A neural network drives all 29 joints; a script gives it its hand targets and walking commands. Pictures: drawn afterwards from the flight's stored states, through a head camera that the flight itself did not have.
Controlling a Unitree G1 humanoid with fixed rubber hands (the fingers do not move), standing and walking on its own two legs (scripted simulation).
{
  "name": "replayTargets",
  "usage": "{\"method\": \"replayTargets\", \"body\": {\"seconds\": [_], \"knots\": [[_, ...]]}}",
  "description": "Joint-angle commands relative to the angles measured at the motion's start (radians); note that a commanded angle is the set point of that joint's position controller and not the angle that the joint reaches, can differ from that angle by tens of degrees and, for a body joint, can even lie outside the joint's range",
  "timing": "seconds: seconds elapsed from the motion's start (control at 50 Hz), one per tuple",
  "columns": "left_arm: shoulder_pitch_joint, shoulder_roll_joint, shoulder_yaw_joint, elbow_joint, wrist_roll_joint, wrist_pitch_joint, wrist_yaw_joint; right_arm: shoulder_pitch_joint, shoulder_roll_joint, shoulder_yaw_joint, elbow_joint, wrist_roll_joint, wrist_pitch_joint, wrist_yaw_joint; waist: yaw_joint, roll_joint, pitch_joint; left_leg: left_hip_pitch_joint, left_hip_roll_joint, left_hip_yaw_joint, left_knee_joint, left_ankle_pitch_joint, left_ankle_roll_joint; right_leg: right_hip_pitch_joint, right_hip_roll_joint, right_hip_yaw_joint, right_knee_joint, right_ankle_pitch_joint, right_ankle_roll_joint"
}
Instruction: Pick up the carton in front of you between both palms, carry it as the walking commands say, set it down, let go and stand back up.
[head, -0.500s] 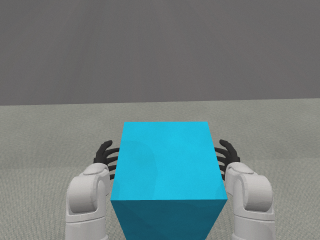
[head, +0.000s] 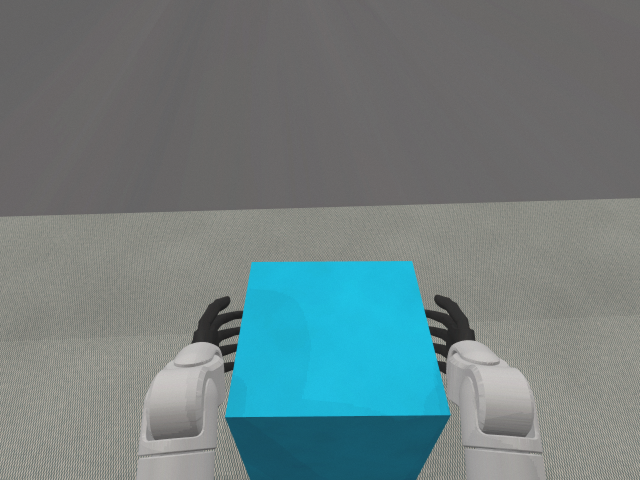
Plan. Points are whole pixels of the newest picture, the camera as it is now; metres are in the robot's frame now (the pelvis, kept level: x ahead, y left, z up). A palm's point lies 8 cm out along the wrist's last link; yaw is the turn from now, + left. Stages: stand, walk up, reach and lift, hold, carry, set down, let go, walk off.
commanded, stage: carry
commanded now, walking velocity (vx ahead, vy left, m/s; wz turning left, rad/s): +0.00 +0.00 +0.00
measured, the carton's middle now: (332, 380) +0.27 +0.00 -0.01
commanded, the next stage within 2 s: hold in 0.68 s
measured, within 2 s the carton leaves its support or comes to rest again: neither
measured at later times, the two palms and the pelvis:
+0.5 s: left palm (214, 370) +0.26 +0.15 +0.04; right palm (456, 370) +0.25 -0.15 +0.04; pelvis -0.03 +0.00 +0.00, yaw +0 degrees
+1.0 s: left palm (210, 388) +0.23 +0.14 +0.05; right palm (468, 394) +0.22 -0.16 +0.05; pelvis -0.06 +0.00 +0.01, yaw -1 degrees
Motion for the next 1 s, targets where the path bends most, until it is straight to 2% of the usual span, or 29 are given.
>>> {"method": "replayTargets", "body": {"seconds": [0.0, 0.12, 0.28, 0.38, 0.44, 0.52, 0.66, 0.68, 0.7, 0.72, 0.74, 0.76, 0.82, 0.98], "knots": [[-0.444, -0.859, -0.650, -0.034, -0.324, -0.063, -0.242, -0.436, 0.859, 0.649, -0.024, 0.321, -0.063, 0.240, 0.000, 0.000, -0.158, 0.031, 0.111, -0.097, -0.075, 0.318, 0.009, 0.081, -0.106, 0.105, -0.069, 0.303, -0.006], [-0.443, -0.814, -0.573, 0.057, -0.248, -0.172, -0.237, -0.437, 0.813, 0.573, 0.065, 0.245, -0.172, 0.236, -0.002, -0.001, -0.147, 0.010, 0.110, -0.098, -0.091, 0.255, 0.011, 0.066, -0.106, 0.109, -0.089, 0.250, -0.007], [-0.517, -0.817, -0.433, 0.248, -0.146, -0.351, -0.240, -0.510, 0.817, 0.437, 0.253, 0.145, -0.350, 0.239, -0.001, -0.004, -0.160, -0.002, 0.108, -0.103, -0.105, 0.194, 0.016, 0.057, -0.105, 0.119, -0.104, 0.199, -0.013], [-0.567, -0.876, -0.411, 0.324, -0.126, -0.436, -0.253, -0.561, 0.874, 0.417, 0.329, 0.125, -0.436, 0.251, -0.001, -0.005, -0.186, 0.005, 0.105, -0.104, -0.100, 0.188, 0.019, 0.063, -0.105, 0.122, -0.103, 0.199, -0.017], [-0.565, -0.902, -0.433, 0.319, -0.137, -0.443, -0.258, -0.559, 0.902, 0.438, 0.326, 0.135, -0.444, 0.255, -0.001, -0.005, -0.203, 0.013, 0.105, -0.103, -0.094, 0.202, 0.019, 0.069, -0.105, 0.121, -0.098, 0.214, -0.017], [-0.529, -0.909, -0.489, 0.260, -0.171, -0.407, -0.256, -0.523, 0.911, 0.491, 0.267, 0.168, -0.406, 0.253, 0.000, -0.003, -0.217, 0.020, 0.106, -0.100, -0.084, 0.238, 0.016, 0.072, -0.106, 0.118, -0.085, 0.246, -0.014], [-0.513, -0.878, -0.482, 0.246, -0.169, -0.375, -0.252, -0.501, 0.880, 0.479, 0.255, 0.165, -0.375, 0.250, 0.000, -0.005, -0.192, 0.005, 0.108, -0.098, -0.085, 0.240, 0.014, 0.057, -0.104, 0.119, -0.081, 0.251, -0.009], [-0.428, -0.884, -0.457, 0.239, -0.161, -0.369, -0.260, -0.412, 0.901, 0.465, 0.237, 0.165, -0.368, 0.255, -0.001, 0.019, -0.068, 0.122, -0.137, -0.237, -0.140, 0.461, 0.028, 0.239, 0.153, 0.262, -0.126, 0.473, -0.034], [-0.444, -0.872, -0.450, 0.190, -0.158, -0.383, -0.260, -0.424, 0.878, 0.460, 0.191, 0.159, -0.379, 0.251, -0.006, 0.005, -0.125, 0.129, -0.129, -0.264, -0.130, 0.524, 0.034, 0.309, 0.139, 0.289, -0.118, 0.562, -0.037], [-0.446, -0.868, -0.449, 0.198, -0.151, -0.384, -0.258, -0.428, 0.865, 0.457, 0.197, 0.146, -0.380, 0.248, 0.000, 0.016, -0.133, 0.152, -0.131, -0.265, -0.141, 0.539, 0.025, 0.328, 0.144, 0.289, -0.120, 0.573, -0.027], [-0.457, -0.857, -0.455, 0.199, -0.150, -0.385, -0.254, -0.439, 0.861, 0.456, 0.195, 0.143, -0.383, 0.245, -0.006, -0.002, -0.147, 0.184, -0.138, -0.256, -0.150, 0.493, 0.017, 0.330, 0.149, 0.286, -0.139, 0.527, -0.018], [-0.471, -0.857, -0.454, 0.206, -0.148, -0.390, -0.256, -0.448, 0.867, 0.461, 0.206, 0.139, -0.384, 0.243, 0.003, 0.000, -0.129, 0.136, -0.141, -0.258, -0.159, 0.443, 0.015, 0.359, 0.151, 0.283, -0.142, 0.485, -0.013], [-0.495, -0.863, -0.457, 0.235, -0.150, -0.398, -0.257, -0.475, 0.875, 0.462, 0.223, 0.140, -0.388, 0.244, -0.002, -0.001, -0.093, 0.126, -0.142, -0.265, -0.174, 0.336, 0.023, 0.339, 0.150, 0.280, -0.149, 0.374, -0.010], [-0.557, -0.907, -0.407, 0.325, -0.127, -0.391, -0.280, -0.547, 0.909, 0.435, 0.301, 0.136, -0.379, 0.276, 0.003, 0.002, -0.010, 0.079, -0.126, -0.262, -0.199, 0.135, 0.032, 0.294, 0.143, 0.272, -0.166, 0.174, -0.016]]}}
